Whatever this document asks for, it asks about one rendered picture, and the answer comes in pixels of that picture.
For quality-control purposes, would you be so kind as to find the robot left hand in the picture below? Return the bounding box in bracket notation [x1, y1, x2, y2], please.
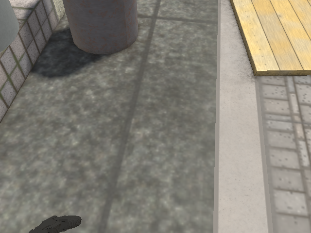
[28, 216, 82, 233]

